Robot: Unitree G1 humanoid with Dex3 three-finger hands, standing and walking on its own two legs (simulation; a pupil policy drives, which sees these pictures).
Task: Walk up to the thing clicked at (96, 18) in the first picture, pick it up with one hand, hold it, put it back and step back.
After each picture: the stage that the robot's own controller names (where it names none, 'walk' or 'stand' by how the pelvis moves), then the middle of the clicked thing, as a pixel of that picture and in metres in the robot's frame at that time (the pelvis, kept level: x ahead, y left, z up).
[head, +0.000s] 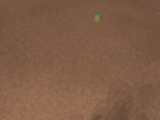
stand; (97, 16) +1.96 -0.25 -0.72
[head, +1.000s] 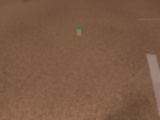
walk; (79, 31) +1.85 +0.12 -0.69
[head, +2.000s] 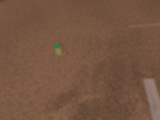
walk; (58, 49) +1.26 +0.33 -0.71
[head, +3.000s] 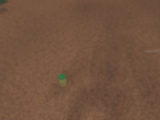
walk; (62, 80) +0.87 +0.22 -0.72
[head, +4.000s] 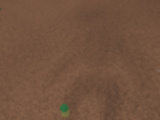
walk; (64, 110) +0.55 +0.16 -0.71
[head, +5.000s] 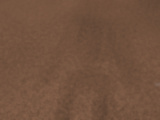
stand; out of the picture +0.41 +0.14 -0.70
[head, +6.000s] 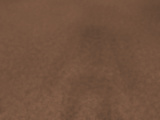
stand; out of the picture +0.37 +0.12 -0.72
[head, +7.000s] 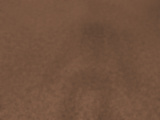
stand; out of the picture +0.33 +0.10 -0.72
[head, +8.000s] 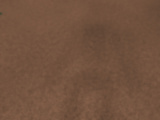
stand; out of the picture +0.34 +0.10 -0.73
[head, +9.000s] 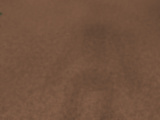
stand; out of the picture +0.33 +0.10 -0.73
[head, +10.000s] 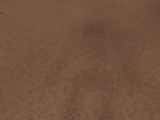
stand; out of the picture +0.32 +0.10 -0.73
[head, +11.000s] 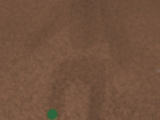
go down; (52, 115) +0.36 +0.11 -0.63
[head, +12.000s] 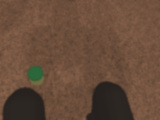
go down; (36, 76) +0.41 +0.14 -0.31
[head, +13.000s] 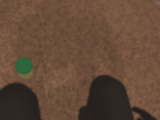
close in; (24, 68) +0.42 +0.15 -0.28
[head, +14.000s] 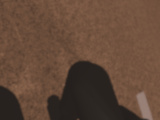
close; out of the picture +0.41 +0.18 -0.23
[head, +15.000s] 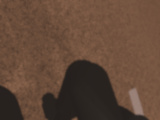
lift; out of the picture +0.42 +0.20 -0.22
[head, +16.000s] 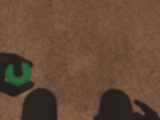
lift; (20, 80) +0.33 +0.20 -0.07
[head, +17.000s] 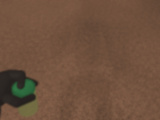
hold; (26, 98) +0.31 +0.18 +0.01
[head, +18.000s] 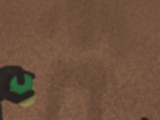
crouch; (24, 90) +0.34 +0.18 -0.07
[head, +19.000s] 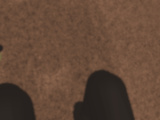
lower; out of the picture +0.45 +0.22 -0.15
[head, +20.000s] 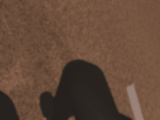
lower; out of the picture +0.44 +0.25 -0.24
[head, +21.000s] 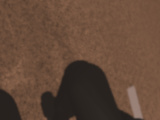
lower; out of the picture +0.44 +0.24 -0.24
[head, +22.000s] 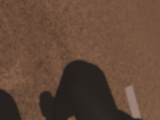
lower; out of the picture +0.44 +0.24 -0.24
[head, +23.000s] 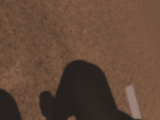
lower; out of the picture +0.44 +0.24 -0.24
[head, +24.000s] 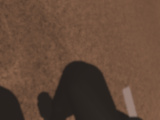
open; out of the picture +0.43 +0.21 -0.25
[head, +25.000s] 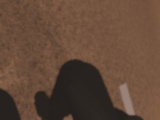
withdraw; out of the picture +0.43 +0.21 -0.24
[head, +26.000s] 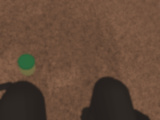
stand; (27, 65) +0.43 +0.17 -0.28
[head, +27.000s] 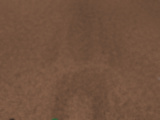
stand; out of the picture +0.38 +0.11 -0.63
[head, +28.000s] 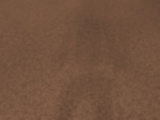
stand; out of the picture +0.36 +0.11 -0.65
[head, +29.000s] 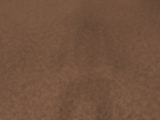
stand; out of the picture +0.37 +0.11 -0.65
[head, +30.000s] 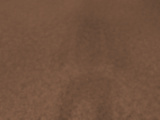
stand; out of the picture +0.36 +0.11 -0.65
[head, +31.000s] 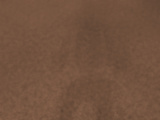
stand; out of the picture +0.37 +0.11 -0.65
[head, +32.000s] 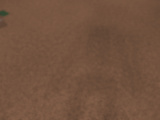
stand; out of the picture +0.37 +0.10 -0.72
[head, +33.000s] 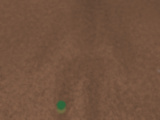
walk; (61, 107) +0.46 +0.07 -0.71
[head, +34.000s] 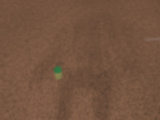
walk; (58, 72) +0.75 +0.20 -0.69
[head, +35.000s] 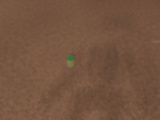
stand; (70, 61) +1.01 +0.14 -0.70
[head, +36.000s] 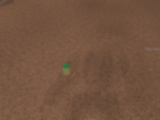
stand; (66, 69) +1.00 +0.14 -0.72
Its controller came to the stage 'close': yes
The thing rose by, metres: 0.70
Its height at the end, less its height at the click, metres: +0.00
